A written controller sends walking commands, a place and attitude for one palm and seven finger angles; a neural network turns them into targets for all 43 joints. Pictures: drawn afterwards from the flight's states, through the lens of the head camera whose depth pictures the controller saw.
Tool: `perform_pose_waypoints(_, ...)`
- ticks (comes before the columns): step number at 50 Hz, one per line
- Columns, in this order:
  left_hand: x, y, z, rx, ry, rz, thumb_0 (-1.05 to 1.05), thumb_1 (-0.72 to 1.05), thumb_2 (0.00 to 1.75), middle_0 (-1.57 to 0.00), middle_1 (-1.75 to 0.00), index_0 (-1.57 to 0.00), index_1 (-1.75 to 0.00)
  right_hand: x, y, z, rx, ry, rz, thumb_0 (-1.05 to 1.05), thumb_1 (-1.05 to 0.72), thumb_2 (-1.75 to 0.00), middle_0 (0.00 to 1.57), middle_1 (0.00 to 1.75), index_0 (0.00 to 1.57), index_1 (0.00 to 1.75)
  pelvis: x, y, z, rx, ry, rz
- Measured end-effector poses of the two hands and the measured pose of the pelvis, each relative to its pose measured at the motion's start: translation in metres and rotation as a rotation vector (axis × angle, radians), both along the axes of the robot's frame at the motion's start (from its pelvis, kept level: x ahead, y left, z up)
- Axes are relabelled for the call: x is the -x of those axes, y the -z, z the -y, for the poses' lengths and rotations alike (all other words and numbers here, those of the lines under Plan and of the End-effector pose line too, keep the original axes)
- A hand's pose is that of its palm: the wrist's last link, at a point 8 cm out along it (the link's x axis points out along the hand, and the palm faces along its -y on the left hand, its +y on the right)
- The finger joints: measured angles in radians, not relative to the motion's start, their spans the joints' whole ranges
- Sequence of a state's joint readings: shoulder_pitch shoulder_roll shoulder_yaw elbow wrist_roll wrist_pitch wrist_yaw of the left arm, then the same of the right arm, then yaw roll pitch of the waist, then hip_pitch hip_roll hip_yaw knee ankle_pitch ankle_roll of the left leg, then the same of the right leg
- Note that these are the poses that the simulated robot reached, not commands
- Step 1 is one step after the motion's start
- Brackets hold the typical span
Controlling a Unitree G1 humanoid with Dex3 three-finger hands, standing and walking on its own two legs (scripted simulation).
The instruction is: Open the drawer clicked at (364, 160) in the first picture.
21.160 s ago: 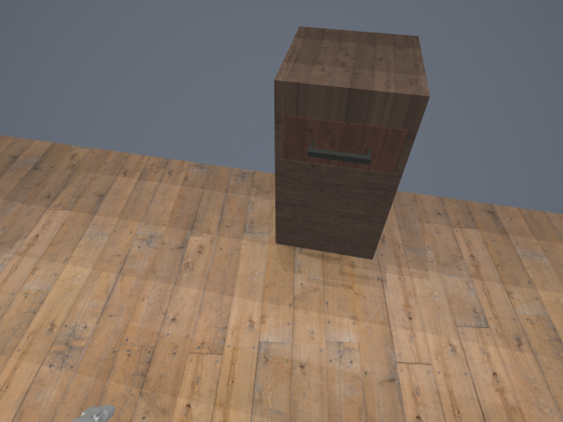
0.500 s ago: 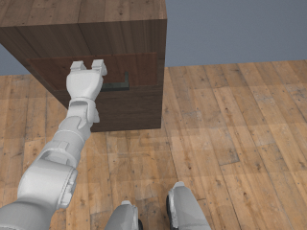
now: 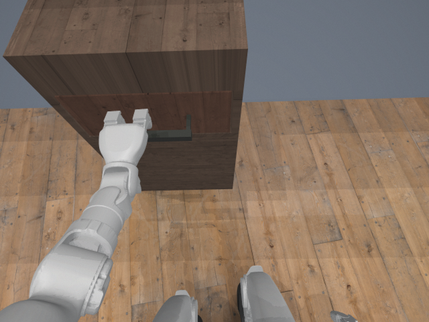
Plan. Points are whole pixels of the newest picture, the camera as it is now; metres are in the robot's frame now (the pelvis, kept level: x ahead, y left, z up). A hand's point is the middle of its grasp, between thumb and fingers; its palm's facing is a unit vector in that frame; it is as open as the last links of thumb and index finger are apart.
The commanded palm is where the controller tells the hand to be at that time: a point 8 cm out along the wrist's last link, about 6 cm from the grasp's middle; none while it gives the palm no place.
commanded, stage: re-aim the fingers above the handle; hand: left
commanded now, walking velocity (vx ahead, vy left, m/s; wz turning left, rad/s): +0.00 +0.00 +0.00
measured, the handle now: (150, 128) +0.54 +0.13 -0.10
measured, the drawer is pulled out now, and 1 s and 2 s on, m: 0.00 0.00 0.00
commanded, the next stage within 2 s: lower the fingers behind the handle in 1.80 s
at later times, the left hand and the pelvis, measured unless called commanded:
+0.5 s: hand (134, 161) +0.44 +0.15 -0.06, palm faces -0.10 +0.02 -1.00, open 13.8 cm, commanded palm +0.42 +0.15 +0.01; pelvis -0.02 +0.00 +0.00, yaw +0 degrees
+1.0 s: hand (136, 162) +0.44 +0.15 -0.06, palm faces -0.18 -0.02 -0.98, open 13.8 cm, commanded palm +0.43 +0.16 +0.01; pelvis -0.02 -0.01 -0.01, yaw +1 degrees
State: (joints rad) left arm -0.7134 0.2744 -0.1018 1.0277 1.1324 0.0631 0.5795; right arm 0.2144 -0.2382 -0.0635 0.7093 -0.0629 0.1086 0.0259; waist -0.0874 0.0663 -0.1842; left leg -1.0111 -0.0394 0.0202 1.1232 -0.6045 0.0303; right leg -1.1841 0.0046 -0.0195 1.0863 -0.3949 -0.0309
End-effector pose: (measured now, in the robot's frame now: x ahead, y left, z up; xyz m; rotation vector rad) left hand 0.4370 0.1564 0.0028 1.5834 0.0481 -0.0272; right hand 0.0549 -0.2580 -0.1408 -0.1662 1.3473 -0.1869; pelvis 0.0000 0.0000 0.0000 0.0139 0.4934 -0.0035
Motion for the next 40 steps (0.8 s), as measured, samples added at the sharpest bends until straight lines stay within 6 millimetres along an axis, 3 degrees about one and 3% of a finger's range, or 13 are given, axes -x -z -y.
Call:
perform_pose_waypoints(6,0.011,-0.007,0.008,0.062,0.034,-0.077,0.00,-0.49,0.30,-0.32,-1.20,-0.32,-1.20,0.000,-0.009,-0.008,-0.007,-0.001,0.008,0.00,-0.91,-0.90,0.20,0.30,0.20,0.30,0.000,-0.009,0.000,0.003,-0.017,0.028)
perform_pose_waypoints(13,0.005,-0.021,0.032,0.092,0.153,0.024,0.00,-0.49,0.30,-0.32,-1.20,-0.32,-1.20,0.008,-0.012,-0.002,0.027,-0.015,0.031,0.00,-0.91,-0.90,0.21,0.30,0.20,0.30,0.005,-0.004,0.000,0.006,-0.017,0.029)
perform_pose_waypoints(19,0.003,-0.010,0.019,0.029,0.055,0.068,0.00,-0.49,0.30,-0.32,-1.20,-0.32,-1.20,0.022,-0.002,0.005,0.028,0.004,0.017,0.00,-0.91,-0.90,0.20,0.30,0.20,0.30,0.015,0.006,-0.001,-0.004,0.004,0.014)
perform_pose_waypoints(25,0.015,0.004,0.004,-0.006,-0.011,-0.047,0.00,-0.49,0.30,-0.32,-1.20,-0.32,-1.20,0.037,0.002,0.003,0.012,0.026,-0.007,0.00,-0.91,-0.90,0.20,0.30,0.20,0.30,0.021,0.004,-0.001,-0.010,0.004,0.021)
perform_pose_waypoints(29,0.017,-0.003,0.015,0.044,0.057,-0.070,0.00,-0.49,0.30,-0.32,-1.20,-0.32,-1.20,0.043,-0.002,0.001,0.020,0.024,-0.009,0.00,-0.91,-0.90,0.20,0.30,0.20,0.30,0.022,0.001,0.000,-0.009,-0.011,0.028)
perform_pose_waypoints(35,0.004,-0.024,0.037,0.079,0.148,0.043,0.00,-0.49,0.30,-0.33,-1.20,-0.32,-1.20,0.048,-0.004,0.005,0.036,0.009,-0.002,0.00,-0.91,-0.90,0.20,0.30,0.20,0.30,0.022,0.004,0.003,-0.006,-0.015,0.022)
perform_pose_waypoints(40,-0.007,-0.020,0.028,0.020,0.053,0.085,0.00,-0.49,0.30,-0.32,-1.20,-0.32,-1.20,0.049,0.003,0.011,0.031,0.017,-0.003,0.00,-0.91,-0.90,0.20,0.30,0.20,0.30,0.026,0.011,0.004,-0.013,0.004,0.007)
